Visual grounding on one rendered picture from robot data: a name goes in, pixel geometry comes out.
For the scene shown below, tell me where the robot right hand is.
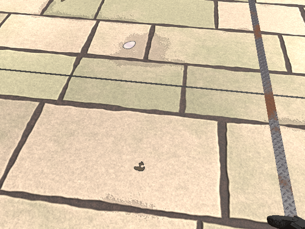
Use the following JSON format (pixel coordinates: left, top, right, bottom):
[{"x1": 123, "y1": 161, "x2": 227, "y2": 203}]
[{"x1": 267, "y1": 215, "x2": 305, "y2": 229}]

